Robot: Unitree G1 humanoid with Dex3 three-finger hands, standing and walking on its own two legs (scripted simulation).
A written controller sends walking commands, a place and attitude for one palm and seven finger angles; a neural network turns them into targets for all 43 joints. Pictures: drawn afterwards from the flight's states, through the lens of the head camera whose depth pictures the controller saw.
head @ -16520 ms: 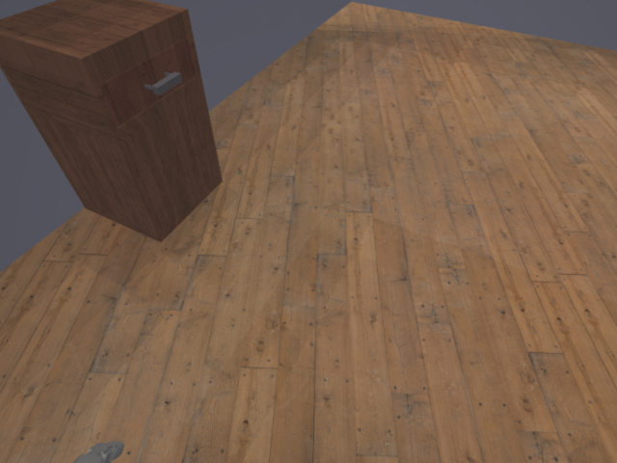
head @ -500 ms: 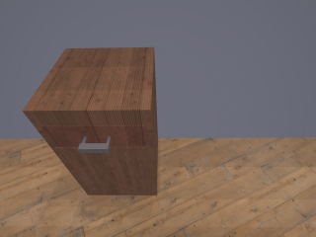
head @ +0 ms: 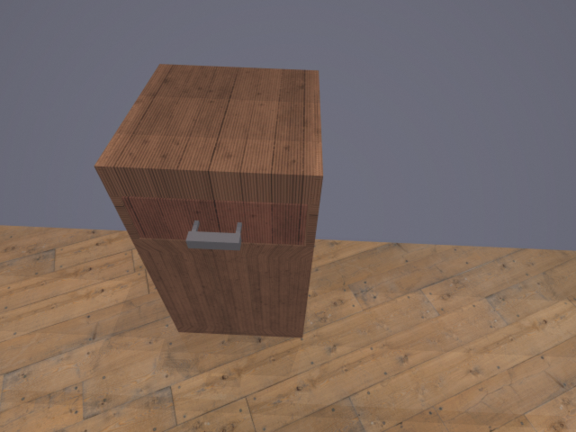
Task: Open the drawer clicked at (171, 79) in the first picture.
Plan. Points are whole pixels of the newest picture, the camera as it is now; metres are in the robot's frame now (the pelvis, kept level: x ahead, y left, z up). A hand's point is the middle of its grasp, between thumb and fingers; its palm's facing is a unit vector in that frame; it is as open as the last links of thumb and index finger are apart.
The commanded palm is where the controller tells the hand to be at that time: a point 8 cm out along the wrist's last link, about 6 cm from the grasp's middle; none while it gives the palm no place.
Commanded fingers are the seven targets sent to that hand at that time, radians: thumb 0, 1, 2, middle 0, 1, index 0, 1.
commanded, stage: come to a stop and stand still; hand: left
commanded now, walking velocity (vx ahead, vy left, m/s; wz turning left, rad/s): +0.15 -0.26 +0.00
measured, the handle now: (216, 233) +0.54 +0.20 -0.14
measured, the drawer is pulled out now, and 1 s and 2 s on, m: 0.00 0.00 0.00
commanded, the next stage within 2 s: look again from close up in 0.84 s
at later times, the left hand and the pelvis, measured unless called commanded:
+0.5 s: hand out of the picture +0.01 +0.13 -0.17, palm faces +0.01 -0.99 -0.15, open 7.3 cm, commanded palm none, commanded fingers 0.00 0.90 0.90 -0.20 -0.30 -0.20 -0.30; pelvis +0.02 -0.03 +0.01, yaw -1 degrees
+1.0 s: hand out of the picture +0.01 +0.11 -0.16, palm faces +0.02 -0.98 -0.19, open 7.3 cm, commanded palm none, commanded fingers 0.00 0.90 0.90 -0.20 -0.30 -0.20 -0.30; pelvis +0.03 -0.04 +0.01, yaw -2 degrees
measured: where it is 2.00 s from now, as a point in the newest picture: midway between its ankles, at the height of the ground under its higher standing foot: outside the picture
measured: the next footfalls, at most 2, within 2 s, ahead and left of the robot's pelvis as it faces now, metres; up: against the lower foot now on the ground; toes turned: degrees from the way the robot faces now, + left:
right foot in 0.24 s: +0.03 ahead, -0.09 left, +0.00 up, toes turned -3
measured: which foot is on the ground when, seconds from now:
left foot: down 0.00-1.00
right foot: up 0.00-0.22, down 0.24-1.00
